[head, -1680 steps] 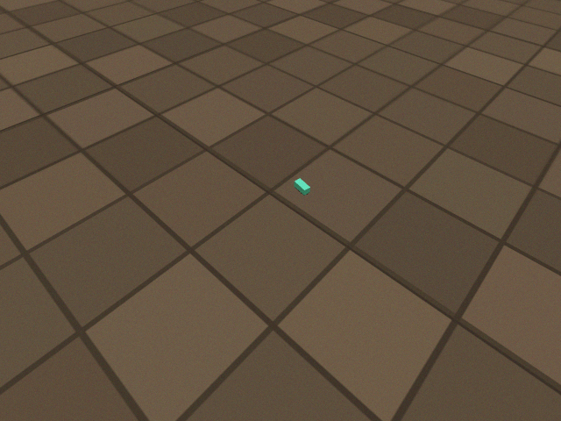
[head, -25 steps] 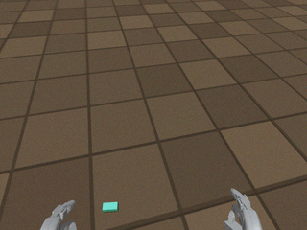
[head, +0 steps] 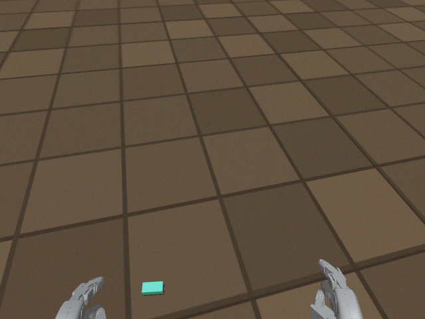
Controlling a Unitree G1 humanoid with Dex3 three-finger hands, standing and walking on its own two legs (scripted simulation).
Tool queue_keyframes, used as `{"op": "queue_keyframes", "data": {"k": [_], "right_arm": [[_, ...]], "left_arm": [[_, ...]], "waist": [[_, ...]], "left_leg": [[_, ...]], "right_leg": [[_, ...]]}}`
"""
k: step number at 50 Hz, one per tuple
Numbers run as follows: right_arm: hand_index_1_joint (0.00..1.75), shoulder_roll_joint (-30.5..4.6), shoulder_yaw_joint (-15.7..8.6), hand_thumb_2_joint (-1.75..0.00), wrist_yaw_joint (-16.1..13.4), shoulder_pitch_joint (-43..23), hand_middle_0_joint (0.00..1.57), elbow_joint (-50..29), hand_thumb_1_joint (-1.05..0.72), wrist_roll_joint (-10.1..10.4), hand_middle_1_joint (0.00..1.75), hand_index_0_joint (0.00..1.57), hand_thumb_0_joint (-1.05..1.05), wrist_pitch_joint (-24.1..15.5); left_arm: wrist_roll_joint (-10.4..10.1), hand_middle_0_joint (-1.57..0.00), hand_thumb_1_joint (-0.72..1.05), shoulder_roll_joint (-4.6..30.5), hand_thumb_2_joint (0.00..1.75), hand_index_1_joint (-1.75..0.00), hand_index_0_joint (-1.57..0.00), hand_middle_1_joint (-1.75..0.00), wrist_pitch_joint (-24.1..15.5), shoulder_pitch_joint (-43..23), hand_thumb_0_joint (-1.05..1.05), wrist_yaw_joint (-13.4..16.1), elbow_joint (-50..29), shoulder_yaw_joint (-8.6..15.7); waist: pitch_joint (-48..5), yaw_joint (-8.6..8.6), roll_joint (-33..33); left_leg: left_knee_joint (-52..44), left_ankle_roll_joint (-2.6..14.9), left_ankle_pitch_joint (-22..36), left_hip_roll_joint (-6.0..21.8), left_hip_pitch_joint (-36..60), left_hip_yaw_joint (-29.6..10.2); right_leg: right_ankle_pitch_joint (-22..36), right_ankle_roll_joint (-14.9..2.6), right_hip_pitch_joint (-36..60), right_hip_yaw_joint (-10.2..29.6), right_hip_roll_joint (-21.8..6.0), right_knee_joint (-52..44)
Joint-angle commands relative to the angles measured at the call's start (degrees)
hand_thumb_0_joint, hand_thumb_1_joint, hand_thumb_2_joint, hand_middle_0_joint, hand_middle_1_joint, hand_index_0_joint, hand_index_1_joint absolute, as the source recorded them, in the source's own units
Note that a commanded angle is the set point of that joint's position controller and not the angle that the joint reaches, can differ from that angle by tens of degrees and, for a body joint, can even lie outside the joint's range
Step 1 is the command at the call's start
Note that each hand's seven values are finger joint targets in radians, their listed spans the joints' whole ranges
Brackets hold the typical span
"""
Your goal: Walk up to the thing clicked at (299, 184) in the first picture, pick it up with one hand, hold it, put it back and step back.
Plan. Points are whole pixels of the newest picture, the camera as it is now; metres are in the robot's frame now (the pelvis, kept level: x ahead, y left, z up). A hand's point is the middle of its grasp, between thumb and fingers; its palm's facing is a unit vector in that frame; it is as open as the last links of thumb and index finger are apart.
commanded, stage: home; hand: left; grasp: from above
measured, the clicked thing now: (153, 288) +0.41 +0.21 -0.70
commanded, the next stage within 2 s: stand in 0.64 s
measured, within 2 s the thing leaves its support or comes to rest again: neither
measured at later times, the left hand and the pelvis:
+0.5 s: hand out of the picture +0.16 +0.18 -0.05, palm faces +0.04 -0.98 -0.20, open 7.4 cm; pelvis +0.00 +0.00 +0.00, yaw +0 degrees
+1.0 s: hand out of the picture +0.11 +0.23 -0.10, palm faces +0.03 -0.94 -0.34, open 7.4 cm; pelvis -0.01 +0.00 +0.03, yaw +0 degrees
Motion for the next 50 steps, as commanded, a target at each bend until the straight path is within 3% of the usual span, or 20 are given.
{"op": "queue_keyframes", "data": {"k": [1,20,27,36,37,38,39,40,41,43,44,45,48,50], "right_arm": [[0.3,-7.3,-2.9,-0.9,-0.5,-3.4,0.2,-9.3,-0.9,-0.2,0.3,0.2,0.0,-3.3],[0.3,-7.3,-3.1,-0.9,-0.4,-3.0,0.2,-9.6,-0.9,-0.1,0.3,0.2,0.0,-2.7],[0.3,-7.1,-2.9,-0.9,-0.3,-4.0,0.2,-10.1,-0.9,0.0,0.3,0.2,0.0,-2.7],[0.3,-7.2,-3.0,-0.9,-0.3,-3.2,0.2,-9.9,-0.9,0.0,0.3,0.2,0.0,-2.6],[0.3,-13.0,-5.0,-0.9,3.1,-7.4,0.2,4.4,-0.9,-7.0,0.3,0.2,0.0,3.6],[0.3,-13.8,-5.8,-0.9,4.8,-7.2,0.2,4.7,-0.9,-6.8,0.3,0.2,0.0,5.6],[0.3,-14.0,-5.7,-0.9,5.8,-6.7,0.2,4.4,-0.9,-7.0,0.3,0.2,0.0,6.5],[0.3,-14.1,-5.8,-0.9,6.4,-6.3,0.2,4.3,-0.9,-7.2,0.3,0.2,0.0,7.3],[0.3,-13.5,-5.6,-0.9,7.3,-7.0,0.2,5.3,-0.9,-6.1,0.3,0.2,0.0,7.5],[0.3,-12.6,-6.0,-0.9,8.9,-7.5,0.2,7.6,-0.9,-3.8,0.3,0.2,0.0,8.0],[0.3,-12.4,-6.1,-0.9,9.2,-7.9,0.2,8.3,-0.9,-3.2,0.3,0.2,0.0,8.3],[0.3,-12.3,-6.4,-0.9,9.4,-8.1,0.2,9.0,-0.9,-3.1,0.3,0.2,0.0,8.6],[0.3,-11.7,-6.4,-0.9,9.8,-7.5,0.2,12.1,-0.9,-3.2,0.3,0.2,0.0,9.9],[0.3,-12.4,-6.7,-0.9,9.8,-7.9,0.2,13.6,-0.9,-3.3,0.3,0.2,0.0,10.3]], "left_arm": [[0.6,-0.2,0.9,5.8,0.9,-0.3,-0.2,-0.3,-2.9,-1.1,0.0,0.5,-11.3,3.6],[0.5,-0.2,0.9,6.0,0.9,-0.3,-0.2,-0.3,-2.8,0.2,0.0,0.7,-11.0,3.8],[0.4,-0.2,0.9,5.8,0.9,-0.3,-0.2,-0.3,-2.5,-0.8,0.0,0.6,-11.2,3.7],[0.4,-0.2,0.9,6.4,0.9,-0.3,-0.2,-0.3,-2.6,-1.0,0.0,0.5,-12.7,3.7],[7.1,-0.2,0.9,11.3,0.9,-0.3,-0.2,-0.3,-14.4,-17.2,0.0,2.8,7.4,3.7],[7.6,-0.2,0.9,12.0,0.9,-0.3,-0.2,-0.3,-18.2,-12.9,0.0,2.5,18.5,4.9],[7.7,-0.2,0.9,12.4,0.9,-0.3,-0.2,-0.3,-20.0,-12.3,0.0,2.2,20.9,4.8],[7.5,-0.2,0.9,11.9,0.9,-0.3,-0.2,-0.3,-21.0,-13.2,0.0,1.8,22.3,4.1],[7.2,-0.2,0.9,11.8,0.9,-0.3,-0.2,-0.3,-22.0,-13.3,0.0,1.5,24.6,3.6],[6.8,-0.2,0.9,11.9,0.9,-0.3,-0.2,-0.3,-22.7,-14.0,0.0,1.3,29.2,3.6],[6.4,-0.2,0.9,12.0,0.9,-0.3,-0.2,-0.3,-22.9,-14.6,0.0,1.3,31.9,4.0],[6.1,-0.2,0.9,12.1,0.9,-0.3,-0.2,-0.3,-23.4,-14.9,0.0,1.4,33.9,4.1],[6.4,-0.2,0.9,12.8,0.9,-0.3,-0.2,-0.3,-24.7,-18.5,0.0,1.6,39.6,4.1],[6.3,-0.2,0.9,12.6,0.9,-0.3,-0.2,-0.3,-25.3,-18.8,0.0,1.7,42.8,4.1]], "waist": [[-5.2,-0.22,0.8],[-6.4,-0.27,0.0],[-3.4,-0.08,0.5],[-5.9,-0.36,1.7],[9.5,4.04,-2.9],[2.6,3.45,-5.5],[1.5,3.08,-6.0],[3.3,2.37,-3.8],[2.1,3.24,-1.0],[1.7,4.4,-2.5],[0.7,4.04,-3.8],[0.0,4.09,-4.4],[3.0,2.66,-6.3],[3.8,2.91,-4.5]], "left_leg": [[-9.4,1.15,13.3,-1.2,6.8,0.9],[-8.3,1.21,16.7,-1.2,7.0,0.8],[-9.9,1.21,11.0,-1.0,5.4,0.4],[-9.5,1.24,11.4,-1.2,6.6,0.6],[-14.3,4.13,19.3,0.4,5.1,-1.3],[-13.8,4.57,21.5,0.0,9.9,0.1],[-13.9,4.89,21.4,0.2,11.8,-0.5],[-15.4,4.63,20.7,0.1,12.5,-1.5],[-16.6,4.72,21.3,0.3,15.2,-2.5],[-18.0,4.26,20.0,0.0,17.3,-1.7],[-17.7,3.97,20.7,-0.2,18.1,-1.3],[-16.9,3.88,21.2,-0.5,19.0,-1.2],[-19.5,3.87,16.2,-0.9,20.5,-0.7],[-21.1,4.3,17.6,-0.4,21.8,-1.6]], "right_leg": [[12.1,-1.01,2.2,-1.2,1.8,-8.4],[15.5,-0.9,3.4,-1.2,1.6,-8.0],[10.0,-1.0,1.8,-1.6,1.8,-8.7],[10.6,-1.11,1.8,-1.2,1.7,-8.3],[9.6,-2.69,13.0,3.3,-3.5,-11.7],[11.1,-4.85,15.3,6.7,-4.1,-12.1],[11.4,-5.62,14.3,8.2,-4.5,-12.0],[11.5,-5.11,12.1,7.1,-3.3,-12.3],[13.4,-4.73,14.5,6.3,-3.5,-11.6],[13.8,-3.88,15.9,6.5,-4.3,-13.2],[14.9,-3.78,16.7,6.6,-4.5,-14.2],[16.6,-3.51,18.0,7.1,-5.2,-15.6],[13.0,-3.23,17.4,8.7,-6.6,-20.5],[14.2,-2.75,18.6,7.4,-6.0,-21.6]]}}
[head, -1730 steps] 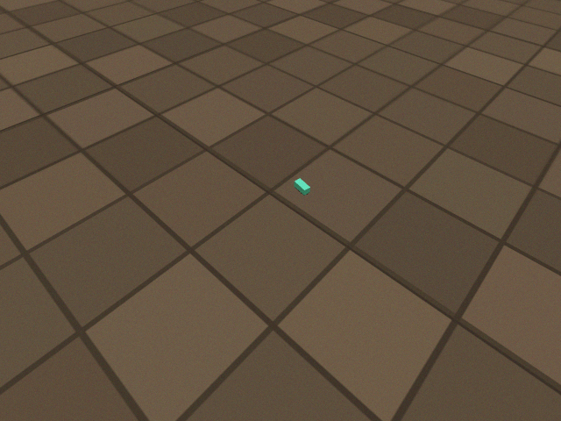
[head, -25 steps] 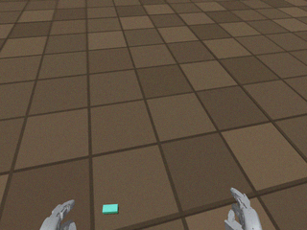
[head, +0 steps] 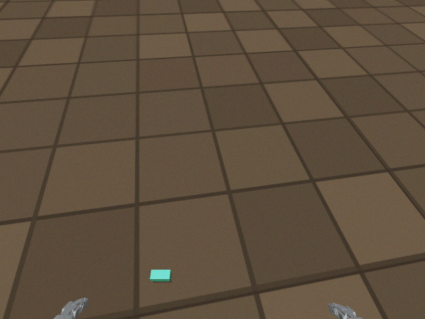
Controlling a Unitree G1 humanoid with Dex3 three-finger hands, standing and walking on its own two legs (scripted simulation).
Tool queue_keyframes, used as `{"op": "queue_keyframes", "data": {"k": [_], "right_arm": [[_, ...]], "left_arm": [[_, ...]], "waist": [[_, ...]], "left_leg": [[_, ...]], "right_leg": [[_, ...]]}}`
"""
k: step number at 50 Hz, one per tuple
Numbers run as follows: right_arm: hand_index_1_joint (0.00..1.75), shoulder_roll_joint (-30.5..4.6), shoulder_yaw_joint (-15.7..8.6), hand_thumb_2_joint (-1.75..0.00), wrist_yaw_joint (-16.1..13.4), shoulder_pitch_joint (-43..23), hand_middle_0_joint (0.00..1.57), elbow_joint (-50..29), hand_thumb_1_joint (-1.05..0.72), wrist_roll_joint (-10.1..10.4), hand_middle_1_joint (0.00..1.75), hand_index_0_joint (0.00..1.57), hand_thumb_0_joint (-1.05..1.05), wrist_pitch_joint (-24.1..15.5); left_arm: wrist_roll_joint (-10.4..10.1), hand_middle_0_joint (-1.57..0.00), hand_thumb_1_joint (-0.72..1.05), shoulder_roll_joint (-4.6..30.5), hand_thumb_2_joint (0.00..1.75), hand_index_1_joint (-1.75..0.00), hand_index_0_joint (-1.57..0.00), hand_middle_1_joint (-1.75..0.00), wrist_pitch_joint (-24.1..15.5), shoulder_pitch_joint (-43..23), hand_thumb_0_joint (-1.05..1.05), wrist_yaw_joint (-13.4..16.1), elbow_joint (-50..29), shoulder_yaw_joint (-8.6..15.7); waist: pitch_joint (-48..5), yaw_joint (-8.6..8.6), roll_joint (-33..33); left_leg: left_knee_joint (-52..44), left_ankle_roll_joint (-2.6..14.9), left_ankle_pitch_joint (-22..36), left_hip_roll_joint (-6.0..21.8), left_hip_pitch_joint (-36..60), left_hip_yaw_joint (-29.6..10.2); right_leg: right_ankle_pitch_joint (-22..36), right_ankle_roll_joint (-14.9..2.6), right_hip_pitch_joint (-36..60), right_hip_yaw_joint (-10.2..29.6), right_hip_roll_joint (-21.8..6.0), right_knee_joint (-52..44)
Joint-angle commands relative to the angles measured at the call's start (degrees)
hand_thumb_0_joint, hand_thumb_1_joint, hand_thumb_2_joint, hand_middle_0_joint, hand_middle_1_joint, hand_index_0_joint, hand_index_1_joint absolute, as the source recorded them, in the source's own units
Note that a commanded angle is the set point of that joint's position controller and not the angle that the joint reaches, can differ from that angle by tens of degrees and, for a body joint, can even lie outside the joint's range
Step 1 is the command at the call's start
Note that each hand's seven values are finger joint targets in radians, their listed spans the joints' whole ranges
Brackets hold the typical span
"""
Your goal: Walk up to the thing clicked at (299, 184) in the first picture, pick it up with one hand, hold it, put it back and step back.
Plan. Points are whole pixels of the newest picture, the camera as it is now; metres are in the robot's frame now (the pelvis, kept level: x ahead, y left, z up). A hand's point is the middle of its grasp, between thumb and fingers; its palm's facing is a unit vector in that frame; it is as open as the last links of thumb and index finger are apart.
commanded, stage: stand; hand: left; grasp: from above
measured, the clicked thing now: (160, 275) +0.42 +0.21 -0.72
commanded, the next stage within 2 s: none
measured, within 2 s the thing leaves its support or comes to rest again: neither
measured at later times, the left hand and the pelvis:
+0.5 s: hand out of the picture +0.03 +0.25 -0.13, palm faces +0.04 -0.95 -0.32, open 7.4 cm; pelvis -0.01 +0.01 +0.03, yaw +0 degrees
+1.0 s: hand out of the picture +0.04 +0.24 -0.13, palm faces +0.02 -0.95 -0.32, open 7.4 cm; pelvis -0.01 +0.00 +0.04, yaw +1 degrees
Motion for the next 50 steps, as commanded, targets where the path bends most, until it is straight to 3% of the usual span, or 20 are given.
{"op": "queue_keyframes", "data": {"k": [1,2,4,8,12,15,18,21,24,26,28,31,35,37,40,43,45,50], "right_arm": [[0.3,-8.9,-2.9,-0.9,-0.1,-1.7,0.2,-3.0,-0.9,0.0,0.3,0.2,0.0,-1.3],[0.3,-8.9,-2.9,-0.9,-0.1,-1.9,0.2,-2.0,-0.9,0.0,0.3,0.2,0.0,-1.3],[0.3,-8.9,-2.9,-0.9,-0.4,-2.5,0.2,-0.7,-0.9,0.2,0.3,0.2,0.0,-0.9],[0.3,-9.8,-2.8,-0.9,-0.9,-1.9,0.2,2.5,-0.9,0.5,0.3,0.2,0.0,-0.6],[0.3,-10.5,-2.6,-0.9,-1.3,-2.6,0.2,4.8,-0.9,0.8,0.3,0.2,0.0,-0.1],[0.3,-10.5,-2.5,-0.9,-1.4,-2.3,0.2,6.7,-0.9,1.2,0.3,0.2,0.0,0.1],[0.3,-10.8,-2.5,-0.9,-1.3,-2.6,0.2,7.9,-0.9,1.3,0.3,0.2,0.0,0.5],[0.3,-11.1,-2.5,-0.9,-1.1,-3.7,0.2,8.6,-0.9,1.3,0.3,0.2,0.0,0.7],[0.3,-10.6,-2.4,-0.9,-0.9,-4.0,0.2,9.5,-0.9,1.5,0.3,0.2,0.0,0.6],[0.3,-10.4,-2.3,-0.9,-0.8,-3.3,0.2,10.3,-0.9,1.5,0.3,0.2,0.0,0.7],[0.3,-10.8,-2.2,-0.9,-0.7,-3.5,0.2,10.6,-0.9,1.5,0.3,0.2,0.0,0.9],[0.3,-10.5,-2.0,-0.9,-0.5,-4.1,0.2,10.9,-0.9,1.6,0.3,0.2,0.0,1.0],[0.3,-11.2,-1.9,-0.9,-0.4,-3.8,0.2,11.7,-0.9,1.6,0.3,0.2,0.0,1.1],[0.3,-10.8,-1.6,-0.9,-0.3,-3.8,0.2,11.8,-0.9,1.7,0.3,0.2,0.0,1.1],[0.3,-11.4,-1.5,-0.9,-0.4,-3.7,0.2,12.1,-0.9,1.7,0.3,0.2,0.0,1.2],[0.3,-12.1,-1.5,-0.9,-0.4,-4.2,0.2,12.2,-0.9,1.8,0.3,0.2,0.0,0.9],[0.3,-11.9,-1.3,-0.9,-0.4,-3.8,0.2,12.6,-0.9,1.8,0.3,0.2,0.0,1.0],[0.3,-12.0,-1.0,-0.9,-0.3,-3.8,0.2,12.9,-0.9,1.9,0.3,0.2,0.0,0.9]], "left_arm": [[0.0,-0.2,0.9,8.5,0.9,-0.3,-0.2,-0.3,-4.1,-3.7,0.0,0.7,0.4,3.5],[0.0,-0.2,0.9,8.3,0.9,-0.3,-0.2,-0.3,-4.3,-3.4,0.0,0.8,2.1,3.4],[-0.2,-0.2,0.9,8.1,0.9,-0.3,-0.2,-0.3,-4.4,-2.7,0.0,0.8,5.4,3.2],[-0.7,-0.2,0.9,8.1,0.9,-0.3,-0.2,-0.3,-4.6,-1.9,0.0,0.7,10.6,2.9],[-1.0,-0.2,0.9,8.2,0.9,-0.3,-0.2,-0.3,-4.4,-2.5,0.0,0.7,14.8,2.6],[-0.8,-0.2,0.9,8.9,0.9,-0.3,-0.2,-0.3,-4.6,-2.4,0.0,0.6,17.7,2.4],[-0.8,-0.2,0.9,8.9,0.9,-0.3,-0.2,-0.3,-4.6,-3.5,0.0,0.5,19.4,2.2],[-0.6,-0.2,0.9,8.8,0.9,-0.3,-0.2,-0.3,-4.5,-3.0,0.0,0.4,21.4,2.0],[-0.6,-0.2,0.9,9.0,0.9,-0.3,-0.2,-0.3,-5.0,-3.0,0.0,0.3,22.4,1.7],[-0.7,-0.2,0.9,9.6,0.9,-0.3,-0.2,-0.3,-5.1,-3.7,0.0,0.3,23.1,1.8],[-0.7,-0.2,0.9,9.9,0.9,-0.3,-0.2,-0.3,-5.0,-3.6,0.0,0.2,23.8,1.7],[-0.8,-0.2,0.9,10.0,0.9,-0.3,-0.2,-0.3,-5.3,-4.3,0.0,0.4,24.2,1.7],[-1.0,-0.2,0.9,10.2,0.9,-0.3,-0.2,-0.3,-5.2,-4.1,0.0,0.2,24.9,1.5],[-1.1,-0.2,0.9,11.0,0.9,-0.3,-0.2,-0.3,-5.4,-4.7,0.0,0.2,24.8,1.7],[-1.1,-0.2,0.9,11.3,0.9,-0.3,-0.2,-0.3,-5.3,-5.0,0.0,0.1,25.2,1.7],[-1.1,-0.2,0.9,11.2,0.9,-0.3,-0.2,-0.3,-5.3,-4.9,0.0,-0.1,25.3,1.6],[-1.3,-0.2,0.9,11.4,0.9,-0.3,-0.2,-0.3,-5.2,-5.1,0.0,-0.1,25.6,1.7],[-1.3,-0.2,0.9,11.4,0.9,-0.3,-0.2,-0.3,-5.4,-5.9,0.0,-0.2,25.7,1.6]], "waist": [[-6.7,-0.35,0.4],[-6.3,-0.11,0.9],[-3.6,0.29,1.5],[-4.2,0.27,3.1],[-1.9,0.1,4.6],[-1.1,-0.17,2.7],[1.1,-0.52,3.1],[1.7,-0.23,3.2],[0.6,-0.24,1.9],[0.8,-0.73,1.1],[2.4,-0.77,1.4],[1.1,-0.79,0.1],[2.5,-0.8,2.0],[1.4,-0.89,0.9],[2.0,-1.04,1.0],[0.4,-0.83,2.2],[1.2,-0.94,2.6],[0.4,-1.04,1.6]], "left_leg": [[-10.4,3.47,11.9,2.9,7.3,-4.8],[-11.2,3.36,14.9,3.4,8.4,-5.2],[-14.2,3.31,13.4,4.2,7.7,-6.7],[-17.4,2.95,17.1,5.2,11.2,-7.4],[-22.9,2.57,13.6,6.2,11.3,-8.7],[-23.9,1.94,15.3,6.0,13.7,-7.9],[-27.0,1.71,7.9,5.8,11.8,-8.2],[-28.9,1.54,4.8,6.1,11.7,-8.7],[-27.8,1.43,9.8,5.7,14.0,-7.7],[-28.3,1.3,9.8,5.8,14.5,-7.5],[-29.3,1.31,5.7,5.8,13.4,-7.9],[-27.8,1.54,11.0,5.7,14.9,-7.0],[-29.1,1.42,7.5,6.0,13.9,-7.3],[-28.8,1.36,10.3,5.9,14.3,-6.8],[-29.2,1.25,8.2,5.8,14.1,-6.8],[-29.0,1.28,10.6,6.2,15.6,-6.8],[-29.8,1.37,8.5,6.5,14.3,-7.2],[-28.7,1.46,12.2,6.5,15.4,-6.5]], "right_leg": [[10.2,-3.09,5.1,4.8,-2.7,-12.9],[12.5,-3.06,6.1,4.0,-2.4,-12.6],[11.6,-2.88,7.2,3.1,-1.9,-14.4],[14.8,-2.69,10.8,2.8,-2.1,-17.0],[12.6,-2.15,13.5,2.1,-1.8,-20.1],[13.7,-2.14,14.3,2.6,-2.4,-22.7],[10.9,-1.88,15.3,2.4,-2.3,-24.5],[9.9,-1.79,15.5,2.1,-2.2,-25.5],[11.4,-1.75,16.0,2.7,-3.0,-27.3],[10.7,-1.55,15.9,2.9,-3.2,-27.7],[8.5,-1.47,14.9,2.7,-2.9,-28.5],[10.2,-1.66,16.0,3.5,-3.9,-29.6],[8.5,-1.58,15.6,3.2,-3.5,-29.9],[10.0,-1.62,16.6,3.4,-3.8,-30.0],[7.7,-1.62,15.9,3.8,-3.7,-30.6],[10.2,-1.9,16.3,3.8,-3.9,-30.3],[9.7,-1.88,16.6,3.5,-3.6,-29.9],[11.1,-1.93,17.1,3.8,-4.0,-30.6]]}}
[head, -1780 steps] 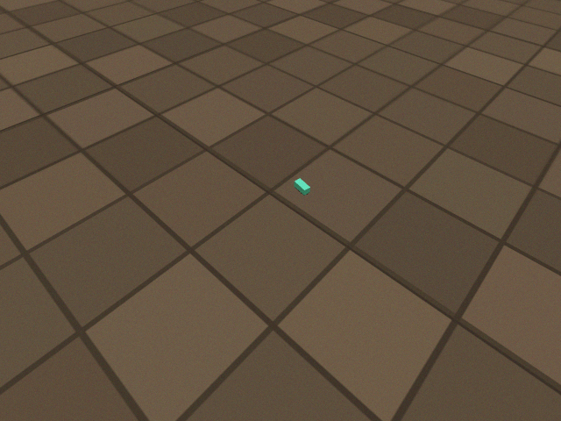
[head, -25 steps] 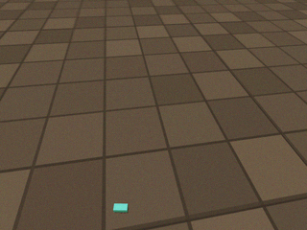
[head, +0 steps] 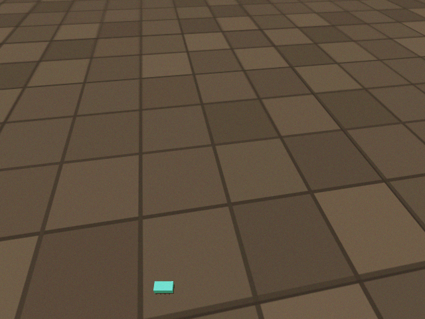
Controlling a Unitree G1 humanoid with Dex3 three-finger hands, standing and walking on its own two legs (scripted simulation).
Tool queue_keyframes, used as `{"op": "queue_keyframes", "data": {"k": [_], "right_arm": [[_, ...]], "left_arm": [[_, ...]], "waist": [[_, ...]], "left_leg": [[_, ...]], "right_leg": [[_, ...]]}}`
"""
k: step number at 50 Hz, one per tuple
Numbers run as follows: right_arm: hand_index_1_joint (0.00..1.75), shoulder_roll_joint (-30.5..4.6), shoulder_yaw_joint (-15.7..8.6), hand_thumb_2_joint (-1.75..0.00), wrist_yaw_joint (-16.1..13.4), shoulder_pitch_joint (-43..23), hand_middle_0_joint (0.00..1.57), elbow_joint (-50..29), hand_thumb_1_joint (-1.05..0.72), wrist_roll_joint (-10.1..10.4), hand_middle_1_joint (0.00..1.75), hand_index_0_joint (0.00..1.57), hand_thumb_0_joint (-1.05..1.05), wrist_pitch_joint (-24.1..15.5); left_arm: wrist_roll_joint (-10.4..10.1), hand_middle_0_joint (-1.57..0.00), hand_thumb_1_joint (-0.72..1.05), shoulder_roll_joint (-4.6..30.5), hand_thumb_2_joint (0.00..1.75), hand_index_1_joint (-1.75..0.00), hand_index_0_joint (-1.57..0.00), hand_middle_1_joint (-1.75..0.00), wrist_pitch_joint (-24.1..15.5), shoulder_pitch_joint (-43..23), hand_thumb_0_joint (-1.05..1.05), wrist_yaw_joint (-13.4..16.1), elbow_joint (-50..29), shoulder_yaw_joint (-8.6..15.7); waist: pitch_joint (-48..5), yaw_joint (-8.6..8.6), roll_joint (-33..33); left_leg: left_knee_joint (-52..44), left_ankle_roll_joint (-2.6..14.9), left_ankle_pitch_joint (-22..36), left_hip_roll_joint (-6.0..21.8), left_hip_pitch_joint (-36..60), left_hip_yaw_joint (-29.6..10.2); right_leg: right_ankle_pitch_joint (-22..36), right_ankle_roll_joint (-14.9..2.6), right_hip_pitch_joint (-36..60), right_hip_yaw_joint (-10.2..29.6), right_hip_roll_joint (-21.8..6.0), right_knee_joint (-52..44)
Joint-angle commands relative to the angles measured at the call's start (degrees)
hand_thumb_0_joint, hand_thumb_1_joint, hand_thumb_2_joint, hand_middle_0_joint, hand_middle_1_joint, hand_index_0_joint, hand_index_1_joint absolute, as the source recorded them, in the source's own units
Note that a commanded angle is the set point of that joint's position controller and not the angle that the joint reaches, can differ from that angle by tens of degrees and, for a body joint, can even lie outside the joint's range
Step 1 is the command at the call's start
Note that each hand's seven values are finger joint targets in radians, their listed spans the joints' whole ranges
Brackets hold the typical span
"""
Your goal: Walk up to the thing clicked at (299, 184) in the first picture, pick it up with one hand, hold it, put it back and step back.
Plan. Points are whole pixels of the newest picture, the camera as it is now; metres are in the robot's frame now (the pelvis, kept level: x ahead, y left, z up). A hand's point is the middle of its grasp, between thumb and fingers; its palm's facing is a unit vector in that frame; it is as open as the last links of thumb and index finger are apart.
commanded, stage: stand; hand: left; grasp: from above
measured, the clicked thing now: (163, 287) +0.43 +0.20 -0.76
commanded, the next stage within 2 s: step back in 1.26 s
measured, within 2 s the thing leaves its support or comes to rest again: neither
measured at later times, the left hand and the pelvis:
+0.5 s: hand out of the picture +0.08 +0.24 -0.16, palm faces +0.01 -0.94 -0.33, open 7.4 cm; pelvis +0.02 -0.01 +0.00, yaw +0 degrees
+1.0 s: hand out of the picture +0.09 +0.23 -0.15, palm faces +0.00 -0.94 -0.34, open 7.4 cm; pelvis +0.02 -0.01 +0.00, yaw +0 degrees
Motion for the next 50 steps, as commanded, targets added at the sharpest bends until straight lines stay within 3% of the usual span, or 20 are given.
{"op": "queue_keyframes", "data": {"k": [1,9,12,15,21,24,34,38,42,44,50], "right_arm": [[0.3,-10.7,-1.4,-0.9,-0.5,-2.6,0.2,-3.6,-0.9,-0.1,0.3,0.2,0.0,-1.6],[0.3,-11.2,-1.1,-0.9,-0.6,-2.1,0.2,-2.9,-0.9,0.0,0.3,0.2,0.0,-1.7],[0.3,-11.4,-1.1,-0.9,-0.6,-2.6,0.2,-2.9,-0.9,0.0,0.3,0.2,0.0,-1.8],[0.3,-11.6,-1.1,-0.9,-0.6,-2.9,0.2,-2.8,-0.9,0.0,0.3,0.2,0.0,-1.9],[0.3,-12.1,-1.1,-0.9,-0.6,-3.6,0.2,-2.7,-0.9,0.1,0.3,0.2,0.0,-2.1],[0.3,-12.0,-1.0,-0.9,-0.5,-3.7,0.2,-2.4,-0.9,0.1,0.3,0.2,0.0,-2.0],[0.3,-12.8,-0.9,-0.9,-0.5,-4.3,0.2,-2.4,-0.9,0.1,0.3,0.2,0.0,-2.2],[0.3,-12.3,-0.8,-0.9,-0.5,-4.3,0.2,-2.1,-0.9,0.2,0.3,0.2,0.0,-2.0],[0.3,-12.8,-0.8,-0.9,-0.4,-4.5,0.2,-2.4,-0.9,0.2,0.3,0.2,0.0,-2.1],[0.3,-12.7,-0.8,-0.9,-0.3,-4.6,0.2,-2.4,-0.9,0.1,0.3,0.2,0.0,-2.0],[0.3,-12.8,-0.9,-0.9,-0.1,-4.5,0.2,-2.4,-0.9,0.2,0.3,0.2,0.0,-2.1]], "left_arm": [[0.1,-0.2,0.9,11.3,0.9,-0.3,-0.2,-0.3,-1.3,-1.7,0.0,0.6,-2.9,2.3],[-0.2,-0.2,0.9,12.0,0.9,-0.3,-0.2,-0.3,-1.3,-3.2,0.0,0.4,-2.8,2.4],[-0.2,-0.2,0.9,11.6,0.9,-0.3,-0.2,-0.3,-1.4,-3.2,0.0,0.4,-2.8,2.3],[-0.2,-0.2,0.9,12.1,0.9,-0.3,-0.2,-0.3,-1.3,-3.5,0.0,0.3,-2.8,2.4],[-0.3,-0.2,0.9,12.0,0.9,-0.3,-0.2,-0.3,-1.3,-4.2,0.0,0.3,-3.0,2.3],[-0.2,-0.2,0.9,12.1,0.9,-0.3,-0.2,-0.3,-1.4,-4.0,0.0,0.2,-2.9,2.1],[-0.6,-0.2,0.9,12.8,0.9,-0.3,-0.2,-0.3,-1.6,-5.3,0.0,0.1,-3.7,2.1],[-0.5,-0.2,0.9,13.1,0.9,-0.3,-0.2,-0.3,-1.3,-4.8,0.0,0.1,-3.0,2.1],[-0.4,-0.2,0.9,13.2,0.9,-0.3,-0.2,-0.3,-1.5,-5.1,0.0,0.0,-3.3,2.0],[-0.4,-0.2,0.9,13.3,0.9,-0.3,-0.2,-0.3,-1.4,-5.3,0.0,-0.1,-3.2,2.1],[-0.4,-0.2,0.9,13.6,0.9,-0.3,-0.2,-0.3,-1.5,-4.8,0.0,-0.3,-3.1,2.0]], "waist": [[-2.3,0.17,-0.8],[-2.3,-0.39,0.2],[-3.9,-0.26,-0.1],[-3.6,-0.31,0.3],[-4.7,-0.27,0.6],[-3.6,-0.3,-0.7],[-6.7,-0.41,-0.2],[-3.7,-0.28,-0.7],[-3.9,-0.39,-0.3],[-2.7,-0.4,-0.1],[-2.9,-0.15,-0.2]], "left_leg": [[-4.5,1.95,1.6,5.8,-1.0,-5.5],[-5.3,1.63,2.0,6.1,-1.1,-5.2],[-4.6,1.79,5.5,6.5,0.2,-4.9],[-5.2,1.54,4.7,6.3,0.2,-4.8],[-4.8,1.48,8.5,7.0,1.3,-4.8],[-5.2,1.27,7.3,6.8,0.9,-4.8],[-4.3,1.21,12.7,7.2,2.5,-3.8],[-6.0,0.84,8.2,7.1,1.3,-4.4],[-5.9,1.02,7.4,7.1,1.0,-4.3],[-6.5,0.99,3.7,6.9,0.1,-4.4],[-6.9,0.85,3.1,6.9,-0.3,-4.8]], "right_leg": [[-0.9,-1.79,-0.4,5.2,-4.9,-5.6],[0.3,-1.77,0.1,5.0,-4.6,-5.4],[3.0,-1.87,1.1,5.1,-5.0,-5.4],[2.7,-1.81,0.6,4.9,-4.7,-5.4],[4.7,-1.95,1.2,4.7,-4.9,-5.0],[4.0,-1.76,0.5,4.6,-4.8,-5.5],[11.1,-1.96,3.0,4.9,-5.4,-4.5],[5.4,-2.03,0.9,4.5,-4.9,-5.3],[4.9,-2.12,1.1,4.8,-5.1,-5.6],[1.8,-2.2,0.1,4.9,-4.9,-5.9],[0.5,-2.45,0.3,5.1,-4.9,-6.3]]}}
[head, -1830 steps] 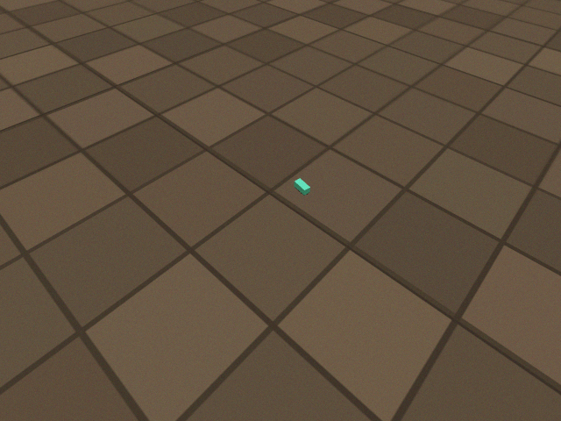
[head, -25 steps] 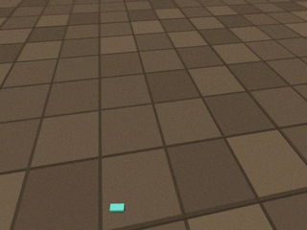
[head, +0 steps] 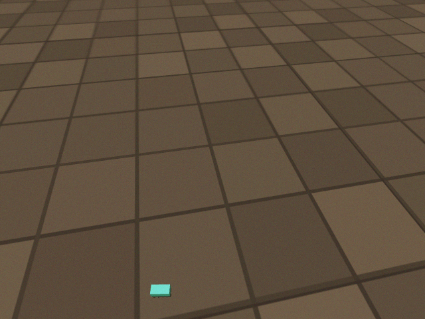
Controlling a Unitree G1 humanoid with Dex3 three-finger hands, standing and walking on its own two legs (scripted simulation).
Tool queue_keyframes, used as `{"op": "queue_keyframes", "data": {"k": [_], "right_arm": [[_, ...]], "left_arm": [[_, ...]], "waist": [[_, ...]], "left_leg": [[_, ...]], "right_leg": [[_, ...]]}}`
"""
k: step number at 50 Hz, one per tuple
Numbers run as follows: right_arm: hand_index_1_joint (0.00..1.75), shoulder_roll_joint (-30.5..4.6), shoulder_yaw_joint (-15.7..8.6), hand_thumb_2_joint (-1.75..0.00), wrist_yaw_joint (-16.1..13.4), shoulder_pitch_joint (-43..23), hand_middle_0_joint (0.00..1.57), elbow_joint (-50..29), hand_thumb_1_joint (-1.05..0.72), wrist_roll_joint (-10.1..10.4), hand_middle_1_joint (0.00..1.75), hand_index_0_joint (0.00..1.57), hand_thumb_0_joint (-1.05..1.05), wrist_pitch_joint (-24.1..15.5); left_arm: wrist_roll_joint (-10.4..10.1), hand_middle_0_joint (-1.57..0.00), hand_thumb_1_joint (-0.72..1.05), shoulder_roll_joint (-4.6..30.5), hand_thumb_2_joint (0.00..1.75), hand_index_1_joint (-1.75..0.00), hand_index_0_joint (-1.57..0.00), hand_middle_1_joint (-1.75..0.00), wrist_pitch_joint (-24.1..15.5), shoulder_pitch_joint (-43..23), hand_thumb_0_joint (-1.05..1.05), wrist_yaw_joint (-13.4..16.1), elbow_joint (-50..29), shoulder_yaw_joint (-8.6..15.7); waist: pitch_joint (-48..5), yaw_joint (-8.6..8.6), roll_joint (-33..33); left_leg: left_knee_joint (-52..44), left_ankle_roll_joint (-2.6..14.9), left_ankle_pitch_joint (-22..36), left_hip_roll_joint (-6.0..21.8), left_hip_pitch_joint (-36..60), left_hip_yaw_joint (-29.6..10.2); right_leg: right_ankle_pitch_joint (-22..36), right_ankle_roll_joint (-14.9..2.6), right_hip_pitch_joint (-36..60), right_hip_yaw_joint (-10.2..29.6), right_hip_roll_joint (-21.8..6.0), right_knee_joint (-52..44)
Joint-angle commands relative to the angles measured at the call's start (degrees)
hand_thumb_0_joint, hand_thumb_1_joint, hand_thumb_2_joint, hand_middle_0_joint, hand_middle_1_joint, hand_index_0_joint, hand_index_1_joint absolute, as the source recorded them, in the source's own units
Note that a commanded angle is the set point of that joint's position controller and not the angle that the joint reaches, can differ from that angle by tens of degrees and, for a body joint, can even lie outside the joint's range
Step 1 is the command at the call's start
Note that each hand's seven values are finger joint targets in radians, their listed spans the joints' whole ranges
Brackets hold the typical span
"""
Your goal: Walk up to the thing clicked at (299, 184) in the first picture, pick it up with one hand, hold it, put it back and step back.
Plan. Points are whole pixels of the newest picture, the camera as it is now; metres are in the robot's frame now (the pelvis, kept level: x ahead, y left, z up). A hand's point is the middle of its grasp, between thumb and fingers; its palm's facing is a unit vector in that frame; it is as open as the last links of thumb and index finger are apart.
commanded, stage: stand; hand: left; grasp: from above
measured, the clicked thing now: (160, 290) +0.41 +0.22 -0.76
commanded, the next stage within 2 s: step back in 0.26 s
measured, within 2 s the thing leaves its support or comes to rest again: neither
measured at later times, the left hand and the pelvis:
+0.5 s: hand out of the picture +0.08 +0.28 -0.17, palm faces -0.01 -0.92 -0.38, open 7.4 cm; pelvis -0.03 +0.02 -0.01, yaw +0 degrees
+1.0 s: hand out of the picture +0.01 +0.30 -0.18, palm faces -0.10 -0.91 -0.39, open 7.4 cm; pelvis -0.11 +0.05 -0.03, yaw -4 degrees
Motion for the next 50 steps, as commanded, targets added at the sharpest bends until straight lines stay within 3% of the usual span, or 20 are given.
{"op": "queue_keyframes", "data": {"k": [1,11,13,16,18,20,23,25,27,28,29,30,31,35,38,42,44,48,49,50], "right_arm": [[0.3,-11.5,-1.8,-0.9,-0.5,-2.3,0.2,-3.5,-0.9,-0.1,0.3,0.2,0.0,-1.4],[0.3,-11.9,-1.5,-0.9,-0.5,-1.5,0.2,-3.3,-0.9,-0.1,0.3,0.2,0.0,-1.4],[0.3,-15.1,-2.5,-0.9,-0.2,-3.4,0.2,-4.7,-0.9,0.5,0.3,0.2,0.0,-0.3],[0.3,-13.4,-2.4,-0.9,-0.1,-1.7,0.2,-6.6,-0.9,1.3,0.3,0.2,0.0,0.4],[0.3,-12.9,-3.0,-0.9,-0.1,-0.3,0.2,-7.3,-0.9,1.2,0.3,0.2,0.0,1.2],[0.3,-13.1,-3.6,-0.9,0.1,1.3,0.2,-8.4,-0.9,0.8,0.3,0.2,0.0,2.2],[0.3,-13.4,-4.0,-0.9,0.6,3.7,0.2,-10.2,-0.9,0.9,0.3,0.2,0.0,2.6],[0.3,-13.2,-4.1,-0.9,0.6,4.4,0.2,-10.7,-0.9,0.8,0.3,0.2,0.0,2.1],[0.3,-14.9,-4.6,-0.9,0.1,4.2,0.2,-11.0,-0.9,-0.2,0.3,0.2,0.0,1.1],[0.3,-18.6,-5.6,-0.9,-0.1,3.6,0.2,-11.6,-0.9,-0.8,0.3,0.2,0.0,0.9],[0.3,-19.8,-5.9,-0.9,-0.3,4.8,0.2,-12.0,-0.9,-1.3,0.3,0.2,0.0,0.6],[0.3,-20.1,-5.9,-0.9,-0.6,4.9,0.2,-12.2,-0.9,-0.8,0.3,0.2,0.0,0.4],[0.3,-21.3,-6.3,-0.9,-0.8,3.8,0.2,-13.5,-0.9,-0.8,0.3,0.2,0.0,0.4],[0.3,-16.5,-5.4,-0.9,-1.9,-2.4,0.2,-16.5,-0.9,-1.2,0.3,0.2,0.0,0.5],[0.3,-15.1,-5.5,-0.9,-2.2,1.4,0.2,-16.9,-0.9,-0.7,0.3,0.2,0.0,0.5],[0.3,-15.9,-5.9,-0.9,-2.1,4.5,0.2,-17.6,-0.9,-0.5,0.3,0.2,0.0,0.8],[0.3,-16.5,-6.0,-0.9,-1.9,2.4,0.2,-18.4,-0.9,-0.4,0.3,0.2,0.0,1.1],[0.3,-16.5,-5.7,-0.9,-1.3,-1.6,0.2,-19.5,-0.9,0.5,0.3,0.2,0.0,1.5],[0.3,-15.5,-5.3,-0.9,-1.1,-1.5,0.2,-19.5,-0.9,0.9,0.3,0.2,0.0,1.6],[0.3,-14.1,-4.8,-0.9,-1.0,-1.7,0.2,-20.1,-0.9,1.2,0.3,0.2,0.0,1.6]], "left_arm": [[0.3,-0.2,0.9,11.9,0.9,-0.3,-0.2,-0.3,-1.3,-1.8,0.0,0.6,-3.3,2.3],[-0.1,-0.2,0.9,12.3,0.9,-0.3,-0.2,-0.3,-1.4,-1.7,0.0,0.6,-3.3,2.1],[-1.0,-0.2,0.9,17.1,0.9,-0.3,-0.2,-0.3,-0.9,-1.7,0.0,1.0,-4.1,5.1],[-1.2,-0.2,0.9,17.1,0.9,-0.3,-0.2,-0.3,-0.6,0.1,0.0,1.4,-6.4,5.7],[-0.9,-0.2,0.9,17.7,0.9,-0.3,-0.2,-0.3,-0.1,-2.5,0.0,1.5,-8.5,6.2],[0.0,-0.2,0.9,18.0,0.9,-0.3,-0.2,-0.3,0.1,-5.2,0.0,1.7,-11.3,6.4],[0.8,-0.2,0.9,17.8,0.9,-0.3,-0.2,-0.3,0.5,-7.6,0.0,1.6,-14.2,6.4],[0.8,-0.2,0.9,16.8,0.9,-0.3,-0.2,-0.3,1.0,-7.9,0.0,1.7,-15.1,5.8],[-0.4,-0.2,0.9,15.0,0.9,-0.3,-0.2,-0.3,2.0,-7.2,0.0,1.4,-16.1,5.4],[-1.0,-0.2,0.9,12.6,0.9,-0.3,-0.2,-0.3,2.3,-6.8,0.0,1.5,-17.1,4.9],[-0.9,-0.2,0.9,11.4,0.9,-0.3,-0.2,-0.3,2.8,-5.8,0.0,1.9,-17.2,4.8],[-0.5,-0.2,0.9,11.7,0.9,-0.3,-0.2,-0.3,3.2,-3.6,0.0,2.2,-16.7,4.7],[-0.3,-0.2,0.9,11.6,0.9,-0.3,-0.2,-0.3,3.1,-3.2,0.0,2.5,-16.5,4.6],[-1.0,-0.2,0.9,13.6,0.9,-0.3,-0.2,-0.3,3.5,0.3,0.0,2.4,-15.8,5.1],[-0.2,-0.2,0.9,13.4,0.9,-0.3,-0.2,-0.3,2.9,-0.8,0.0,2.2,-16.9,5.4],[0.0,-0.2,0.9,13.2,0.9,-0.3,-0.2,-0.3,2.1,-1.8,0.0,1.9,-18.8,5.6],[0.2,-0.2,0.9,12.8,0.9,-0.3,-0.2,-0.3,1.9,0.2,0.0,1.6,-18.3,5.8],[1.0,-0.2,0.9,12.3,0.9,-0.3,-0.2,-0.3,1.0,6.6,0.0,1.4,-15.9,6.2],[1.3,-0.2,0.9,14.3,0.9,-0.3,-0.2,-0.3,0.7,6.9,0.0,1.3,-16.1,6.7],[1.5,-0.2,0.9,17.1,0.9,-0.3,-0.2,-0.3,0.6,5.5,0.0,1.2,-17.1,7.4]], "waist": [[-2.6,-0.01,-0.1],[-4.3,0.0,0.1],[1.8,-0.28,-1.6],[-3.1,-0.38,-2.8],[-5.2,-1.13,-6.8],[-5.9,-1.3,-10.7],[-5.9,-2.22,-11.9],[-6.3,-2.23,-11.0],[-5.7,-2.04,-0.8],[-5.8,-1.75,8.4],[-5.8,-1.83,10.0],[-6.9,-1.67,7.2],[-7.5,-2.42,10.2],[-7.5,1.24,8.3],[-8.3,-1.39,6.1],[-6.7,-3.64,6.1],[-6.7,-2.69,6.8],[-8.4,0.76,4.6],[-9.3,0.53,0.3],[-7.4,0.21,-7.4]], "left_leg": [[-3.3,2.14,3.1,5.9,-0.8,-4.6],[-2.2,2.18,6.5,6.3,0.3,-4.3],[4.6,3.26,14.7,4.8,-5.2,-4.4],[12.8,3.1,14.1,2.4,-4.1,-1.2],[20.2,2.63,5.0,-0.7,-5.7,1.0],[30.5,3.18,-17.6,-3.0,-8.1,0.1],[31.4,4.31,-20.1,-1.5,-9.2,-1.8],[20.9,4.0,-12.3,-0.9,-10.0,-0.4],[6.6,4.09,15.8,4.0,-6.9,-4.3],[4.7,6.39,30.3,10.6,-2.6,-13.9],[4.6,8.96,37.8,14.3,3.5,-19.5],[6.8,12.22,42.1,16.6,3.1,-18.5],[5.5,11.51,39.6,17.9,1.9,-21.4],[8.2,8.57,32.3,10.5,4.5,-9.4],[10.1,13.09,31.7,12.1,9.0,-10.2],[10.9,13.72,30.5,12.8,9.4,-10.4],[10.7,14.25,24.3,13.4,5.4,-10.8],[14.4,10.27,12.3,11.2,-3.9,-8.5],[16.6,7.92,6.1,8.7,-9.2,-7.2],[22.4,4.68,-4.1,2.7,-16.7,-3.8]], "right_leg": [[1.2,-1.36,-0.9,5.4,-5.9,-4.5],[5.8,-1.4,0.6,5.6,-6.2,-3.8],[16.3,-1.92,-3.7,6.4,-5.7,0.5],[23.6,-5.61,-2.8,8.3,-8.7,2.1],[24.5,-9.69,-4.2,11.4,-12.9,1.6],[25.2,-14.35,-6.7,15.2,-18.3,1.9],[24.0,-13.93,-9.1,12.8,-17.8,5.7],[23.1,-10.42,-5.8,10.4,-14.2,10.6],[14.8,-5.27,-7.8,5.2,-6.4,19.9],[2.0,-2.71,-14.3,3.0,1.9,27.7],[-22.6,-2.45,-22.5,6.9,7.3,33.4],[-25.8,-2.47,-22.0,10.2,6.9,39.5],[-26.5,-2.3,-22.9,12.5,7.1,41.8],[-16.0,-1.74,-24.9,13.5,6.7,46.7],[-16.4,0.41,-24.5,11.3,5.7,42.1],[-16.7,0.79,-22.2,8.8,4.1,30.8],[-15.5,0.08,-17.5,6.3,2.6,23.8],[1.0,-2.74,-4.7,4.7,2.4,6.8],[6.6,-4.46,-1.0,10.2,-1.3,7.2],[8.9,-8.88,-0.8,20.3,-8.6,4.2]]}}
